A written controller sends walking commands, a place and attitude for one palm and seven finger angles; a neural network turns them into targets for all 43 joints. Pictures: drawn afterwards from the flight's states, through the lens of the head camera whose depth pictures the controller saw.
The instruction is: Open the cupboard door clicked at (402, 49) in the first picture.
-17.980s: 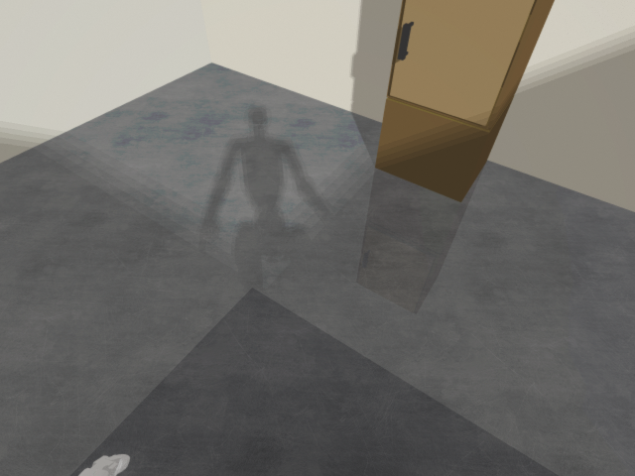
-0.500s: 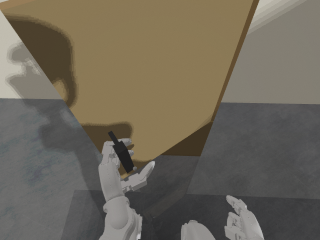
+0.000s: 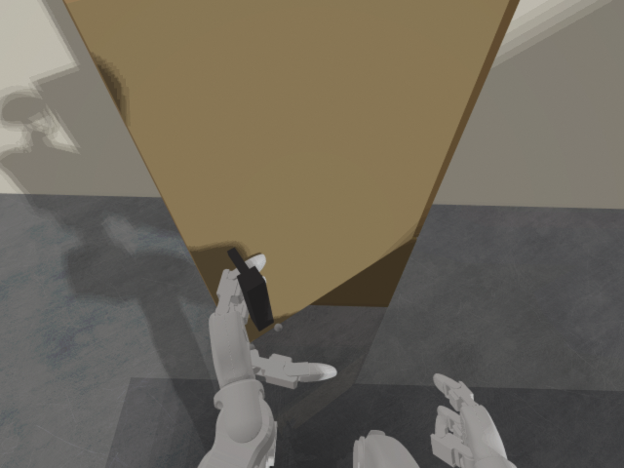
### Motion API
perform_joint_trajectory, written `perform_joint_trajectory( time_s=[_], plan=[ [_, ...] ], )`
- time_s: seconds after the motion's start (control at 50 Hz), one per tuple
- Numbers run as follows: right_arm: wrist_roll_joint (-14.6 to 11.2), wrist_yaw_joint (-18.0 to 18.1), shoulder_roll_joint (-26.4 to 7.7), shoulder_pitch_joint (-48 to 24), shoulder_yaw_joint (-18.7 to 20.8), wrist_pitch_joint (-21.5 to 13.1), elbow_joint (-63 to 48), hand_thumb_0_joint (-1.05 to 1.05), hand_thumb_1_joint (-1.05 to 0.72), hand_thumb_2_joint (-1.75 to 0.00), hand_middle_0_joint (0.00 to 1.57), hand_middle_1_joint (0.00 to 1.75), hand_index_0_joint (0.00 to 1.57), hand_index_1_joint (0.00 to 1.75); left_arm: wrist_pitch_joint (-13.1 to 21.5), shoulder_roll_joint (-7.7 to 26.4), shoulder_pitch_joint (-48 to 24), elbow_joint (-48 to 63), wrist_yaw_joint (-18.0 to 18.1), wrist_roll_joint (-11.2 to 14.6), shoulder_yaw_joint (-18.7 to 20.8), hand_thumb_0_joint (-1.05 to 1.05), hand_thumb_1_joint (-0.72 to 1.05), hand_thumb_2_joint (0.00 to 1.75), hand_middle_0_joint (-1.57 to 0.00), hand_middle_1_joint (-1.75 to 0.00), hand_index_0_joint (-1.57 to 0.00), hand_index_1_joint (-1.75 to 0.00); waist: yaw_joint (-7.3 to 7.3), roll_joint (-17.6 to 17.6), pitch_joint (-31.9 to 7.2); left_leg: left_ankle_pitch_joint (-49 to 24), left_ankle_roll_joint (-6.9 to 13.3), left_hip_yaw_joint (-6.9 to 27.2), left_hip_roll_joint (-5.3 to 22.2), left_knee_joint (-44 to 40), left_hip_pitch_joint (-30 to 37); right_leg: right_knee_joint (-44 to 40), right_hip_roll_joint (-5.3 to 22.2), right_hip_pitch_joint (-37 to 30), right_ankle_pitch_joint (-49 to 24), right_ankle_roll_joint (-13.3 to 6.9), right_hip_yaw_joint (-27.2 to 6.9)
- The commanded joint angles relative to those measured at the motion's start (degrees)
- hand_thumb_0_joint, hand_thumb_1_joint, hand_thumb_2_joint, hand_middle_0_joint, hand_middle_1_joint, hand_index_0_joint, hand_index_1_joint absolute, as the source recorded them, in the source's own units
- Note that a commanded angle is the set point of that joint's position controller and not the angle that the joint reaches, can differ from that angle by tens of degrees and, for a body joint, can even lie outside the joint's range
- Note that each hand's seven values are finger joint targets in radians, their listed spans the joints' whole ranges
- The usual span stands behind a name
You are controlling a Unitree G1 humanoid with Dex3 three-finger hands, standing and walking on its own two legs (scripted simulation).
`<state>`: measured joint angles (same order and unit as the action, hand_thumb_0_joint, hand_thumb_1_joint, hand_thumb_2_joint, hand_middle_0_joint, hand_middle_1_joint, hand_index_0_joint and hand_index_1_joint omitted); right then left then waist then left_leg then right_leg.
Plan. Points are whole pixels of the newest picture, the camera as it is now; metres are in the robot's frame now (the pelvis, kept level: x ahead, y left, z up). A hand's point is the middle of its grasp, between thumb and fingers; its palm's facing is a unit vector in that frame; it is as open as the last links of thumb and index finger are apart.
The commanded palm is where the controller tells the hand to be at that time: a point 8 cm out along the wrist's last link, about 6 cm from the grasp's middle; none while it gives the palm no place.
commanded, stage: slide the hand sideways off the handle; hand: left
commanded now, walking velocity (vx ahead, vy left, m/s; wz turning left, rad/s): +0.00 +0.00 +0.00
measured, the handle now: (249, 289) +0.34 +0.10 +0.02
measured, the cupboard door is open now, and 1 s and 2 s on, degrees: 36 40 40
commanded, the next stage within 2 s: draw the hand back to the body in 1.24 s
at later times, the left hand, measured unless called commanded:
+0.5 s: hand (277, 363) +0.25 +0.06 +0.02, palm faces -0.07 -1.00 +0.03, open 15.9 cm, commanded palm +0.22 +0.12 +0.02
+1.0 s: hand (229, 401) +0.20 +0.11 +0.02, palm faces -0.02 -1.00 -0.02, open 16.0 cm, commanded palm +0.17 +0.17 +0.02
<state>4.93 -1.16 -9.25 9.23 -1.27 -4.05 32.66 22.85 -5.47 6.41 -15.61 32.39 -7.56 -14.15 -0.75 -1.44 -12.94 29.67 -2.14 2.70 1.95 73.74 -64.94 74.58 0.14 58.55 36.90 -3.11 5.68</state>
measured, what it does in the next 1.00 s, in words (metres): stands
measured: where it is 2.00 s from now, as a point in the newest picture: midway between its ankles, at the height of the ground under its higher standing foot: outside the picture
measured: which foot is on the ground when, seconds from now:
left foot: down 0.00-1.00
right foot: down 0.00-1.00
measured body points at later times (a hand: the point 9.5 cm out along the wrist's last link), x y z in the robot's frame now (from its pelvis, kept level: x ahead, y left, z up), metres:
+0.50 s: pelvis -0.01 +0.02 -0.01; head +0.08 +0.02 +0.43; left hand +0.24 +0.11 +0.02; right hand +0.17 -0.20 -0.11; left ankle +0.05 +0.14 -0.62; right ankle -0.01 -0.09 -0.62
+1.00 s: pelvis +0.00 +0.01 -0.02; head +0.09 +0.00 +0.42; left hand +0.20 +0.16 +0.02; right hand +0.21 -0.21 -0.11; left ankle +0.05 +0.14 -0.62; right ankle -0.01 -0.09 -0.62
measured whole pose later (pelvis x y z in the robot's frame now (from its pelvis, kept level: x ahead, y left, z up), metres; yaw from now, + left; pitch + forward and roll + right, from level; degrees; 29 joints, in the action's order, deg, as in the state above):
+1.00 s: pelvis +0.00 +0.01 -0.02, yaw -1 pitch +21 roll -1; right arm 1.0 -0.4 -11.1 9.8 0.1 0.8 23.7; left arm 29.7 6.2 29.1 4.3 1.2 2.6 -8.9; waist 0.6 -1.3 -11.9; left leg 32.7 -1.6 2.2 2.2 79.9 -68.6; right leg 80.4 0.0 62.2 39.6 -2.6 4.9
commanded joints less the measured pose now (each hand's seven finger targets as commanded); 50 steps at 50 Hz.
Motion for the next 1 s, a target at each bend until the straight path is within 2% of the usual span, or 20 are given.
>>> perform_joint_trajectory(
  time_s=[0.0, 0.02, 0.04, 0.06, 0.1, 0.14, 0.16, 0.2, 0.24, 0.28, 0.3, 0.34, 0.38, 0.42, 0.52, 0.62, 0.66, 0.72, 0.84, 0.98],
  plan=[
    [-0.22, -0.07, -5.63, -3.41, 2.45, -2.62, -8.41, 0.00, -0.90, -0.90, 0.20, 0.30, 0.20, 0.30, 2.60, -8.37, -6.85, 11.29, 2.68, -1.27, -0.34, 0.00, -0.50, 0.30, -0.15, -0.30, -0.15, -0.30, -0.37, 2.93, -14.22, -11.12, 2.43, -0.29, -2.69, -7.51, 15.23, -12.74, -0.92, -5.14, -16.93, 1.20, -1.90],
    [-0.23, -0.24, -5.58, -3.66, 2.28, -2.56, -8.15, 0.00, -0.90, -0.90, 0.20, 0.30, 0.20, 0.30, 2.52, -9.01, -7.79, 10.97, 2.81, -1.39, -0.84, 0.00, -0.50, 0.30, -0.15, -0.30, -0.15, -0.30, -0.71, 2.95, -14.29, -10.68, 2.44, -0.19, -2.66, -7.58, 15.61, -12.59, -0.97, -4.47, -16.25, 1.22, -1.73],
    [-0.90, -0.84, -8.57, 0.64, 2.87, -1.70, -8.13, 0.00, -0.90, -0.90, 0.20, 0.30, 0.20, 0.30, 5.29, -0.93, -8.38, 12.89, -9.01, -7.45, -13.19, 0.00, -0.50, 0.30, -0.15, -0.30, -0.15, -0.30, -7.38, 4.33, -10.10, -10.17, 3.39, -0.55, -2.47, -5.43, 14.70, -12.41, 0.33, -0.97, -18.84, 1.58, -3.89],
    [-1.25, -0.95, -7.82, 0.07, 3.61, -0.98, -9.25, 0.00, -0.90, -0.90, 0.20, 0.30, 0.20, 0.30, 8.35, 1.54, -11.09, 16.30, -14.81, -4.67, -9.98, 0.00, -0.50, 0.30, -0.15, -0.30, -0.15, -0.30, -5.14, 3.24, -12.84, -10.39, 3.73, -0.57, -2.66, -4.62, 13.97, -11.68, 0.71, -2.92, -20.31, 1.18, -4.66],
    [-1.57, -0.69, -8.08, -0.34, 3.75, -0.55, -10.72, 0.00, -0.90, -0.90, 0.20, 0.30, 0.20, 0.30, 11.13, 4.66, -11.23, 19.36, -21.64, -2.08, -8.80, 0.00, -0.50, 0.30, -0.15, -0.30, -0.15, -0.30, -4.11, 0.72, -16.96, -11.41, 4.06, -0.61, -2.96, -3.74, 14.44, -9.89, 0.76, -4.57, -22.01, 0.73, -5.43],
    [-2.62, -0.60, -7.89, -0.90, 3.68, -0.45, -12.56, 0.00, -0.90, -0.90, 0.20, 0.30, 0.20, 0.30, 12.12, 2.93, -6.97, 20.46, -26.93, 2.33, -8.98, 0.00, -0.50, 0.30, -0.15, -0.30, -0.15, -0.30, -3.22, 0.35, -17.95, -10.89, 4.01, -0.48, -2.94, -3.87, 16.04, -9.94, 0.54, -3.59, -20.11, 0.64, -5.11],
    [-3.15, -0.53, -7.92, -1.28, 3.47, -0.36, -13.59, 0.00, -0.90, -0.90, 0.20, 0.30, 0.20, 0.30, 11.53, 1.62, -5.28, 20.18, -27.93, 4.74, -8.82, 0.00, -0.50, 0.30, -0.15, -0.30, -0.15, -0.30, -2.91, 0.61, -16.15, -9.42, 3.87, -0.38, -2.80, -4.63, 16.19, -10.70, 0.27, -2.88, -17.68, 0.57, -4.69],
    [-3.92, -0.41, -8.17, -1.48, 3.35, -0.22, -14.97, 0.00, -0.90, -0.90, 0.20, 0.30, 0.20, 0.30, 9.55, -0.23, -4.19, 21.05, -27.63, 8.64, -7.53, 0.00, -0.50, 0.30, -0.15, -0.30, -0.15, -0.30, -2.33, 0.95, -15.29, -7.55, 3.70, 0.30, -2.61, -6.13, 17.27, -11.08, -0.27, -1.78, -13.58, 0.50, -3.40],
    [-4.01, -0.24, -8.50, -1.37, 3.42, 0.45, -15.58, 0.00, -0.90, -0.90, 0.20, 0.30, 0.20, 0.30, 7.70, 0.88, -1.55, 20.90, -25.61, 9.96, -4.50, 0.00, -0.50, 0.30, -0.15, -0.30, -0.15, -0.30, -1.67, 3.55, -14.99, -7.36, 3.56, 0.40, -2.47, -6.59, 16.53, -11.08, -0.56, -2.30, -13.18, 0.83, -2.94],
    [-3.86, -0.39, -8.48, -1.02, 3.46, 1.11, -16.34, 0.00, -0.90, -0.90, 0.20, 0.30, 0.20, 0.30, 6.88, 1.53, 1.32, 21.32, -22.93, 8.27, -3.68, 0.00, -0.50, 0.30, -0.15, -0.30, -0.15, -0.30, -1.25, 5.59, -14.48, -7.93, 3.48, 0.43, -2.51, -6.65, 15.41, -10.34, -0.56, -2.38, -13.40, 0.98, -2.66],
    [-3.66, -0.51, -8.42, -1.11, 3.48, 1.34, -16.77, 0.00, -0.90, -0.90, 0.20, 0.30, 0.20, 0.30, 6.84, 2.49, 1.63, 21.91, -21.60, 6.81, -3.17, 0.00, -0.50, 0.30, -0.15, -0.30, -0.15, -0.30, -0.63, 4.26, -14.87, -8.70, 3.37, 0.64, -2.53, -6.58, 14.97, -9.21, -0.54, -2.16, -13.55, 0.73, -2.48],
    [-3.42, -0.84, -8.19, -0.79, 3.43, 1.86, -16.78, 0.00, -0.90, -0.90, 0.20, 0.30, 0.20, 0.30, 7.00, 2.87, 2.39, 22.23, -19.59, 4.46, -3.35, 0.00, -0.50, 0.30, -0.15, -0.30, -0.15, -0.30, -0.84, 4.21, -15.02, -8.96, 3.29, 0.55, -2.48, -6.22, 14.98, -8.49, -0.46, -1.05, -13.68, 0.86, -2.44],
    [-3.29, -1.11, -7.99, -0.67, 3.43, 2.25, -17.01, 0.00, -0.90, -0.90, 0.20, 0.30, 0.20, 0.30, 7.27, 3.59, 5.23, 21.75, -18.53, 3.08, -2.66, 0.00, -0.50, 0.30, -0.15, -0.30, -0.15, -0.30, -0.46, 4.99, -14.21, -8.25, 3.17, 0.05, -2.66, -6.08, 14.01, -8.85, -0.56, -1.42, -13.22, 0.84, -2.81],
    [-3.18, -1.23, -7.85, -0.89, 3.34, 2.59, -17.51, 0.00, -0.90, -0.90, 0.20, 0.30, 0.20, 0.30, 7.60, 4.42, 6.62, 23.09, -18.23, 2.43, -2.19, 0.00, -0.50, 0.30, -0.15, -0.30, -0.15, -0.30, 0.17, 3.38, -14.87, -8.42, 3.02, -0.10, -2.73, -6.22, 14.25, -8.47, -0.56, -1.44, -13.19, 0.65, -2.84],
    [-3.37, -1.23, -7.67, -0.68, 3.12, 3.43, -18.41, 0.00, -0.90, -0.90, 0.20, 0.30, 0.20, 0.30, 7.73, 5.91, 10.98, 25.54, -19.49, 3.09, -0.87, 0.00, -0.50, 0.30, -0.15, -0.30, -0.15, -0.30, 0.89, 1.94, -14.21, -9.22, 2.76, -0.33, -2.72, -6.79, 14.85, -8.40, -0.92, -2.34, -14.27, 0.45, -2.84],
    [-3.54, -0.84, -7.77, -0.78, 2.97, 3.16, -18.87, 0.00, -0.90, -0.90, 0.20, 0.30, 0.20, 0.30, 8.57, 5.96, 14.24, 28.36, -21.57, 5.27, -1.41, 0.00, -0.50, 0.30, -0.15, -0.30, -0.15, -0.30, -0.27, 2.72, -12.77, -8.51, 3.02, -0.21, -2.66, -6.18, 14.00, -8.78, -1.11, -2.18, -14.51, 0.82, -2.85],
    [-3.58, -0.40, -7.82, -0.60, 3.05, 3.00, -18.37, 0.00, -0.90, -0.90, 0.20, 0.30, 0.20, 0.30, 9.26, 7.66, 14.98, 28.07, -22.60, 5.96, 0.54, 0.00, -0.50, 0.30, -0.15, -0.30, -0.15, -0.30, -0.59, 4.20, -11.78, -7.58, 3.15, -0.35, -2.75, -5.37, 12.45, -9.02, -1.24, -2.39, -14.33, 0.99, -3.26],
    [-3.46, -0.05, -7.85, -0.59, 3.12, 2.45, -18.16, 0.00, -0.90, -0.90, 0.20, 0.30, 0.20, 0.30, 10.51, 8.79, 15.90, 28.75, -24.11, 6.53, 1.42, 0.00, -0.50, 0.30, -0.15, -0.30, -0.15, -0.30, -0.54, 3.32, -12.15, -8.46, 3.23, -0.39, -2.86, -4.31, 11.56, -8.18, -1.21, -2.19, -15.41, 1.04, -3.50],
    [-3.86, 0.39, -7.37, -0.96, 3.79, 2.20, -18.25, 0.00, -0.90, -0.90, 0.20, 0.30, 0.20, 0.30, 11.27, 12.15, 23.86, 30.91, -27.94, 9.51, 6.44, 0.00, -0.50, 0.30, -0.15, -0.30, -0.15, -0.30, 1.32, 1.88, -14.75, -11.97, 3.18, -1.30, -3.00, -3.14, 11.47, -7.33, -1.28, -5.34, -20.72, 1.09, -4.25],
    [-4.26, 1.39, -7.15, -1.77, 4.31, 1.94, -17.66, 0.00, -0.90, -0.90, 0.20, 0.30, 0.20, 0.30, 11.22, 13.54, 26.73, 32.33, -32.13, 12.69, 9.42, 0.00, -0.50, 0.30, -0.15, -0.30, -0.15, -0.30, 0.47, 3.67, -12.85, -10.31, 3.36, -1.46, -2.99, -1.31, 8.20, -8.34, -0.93, -6.43, -21.97, 2.10, -5.87]
  ],
)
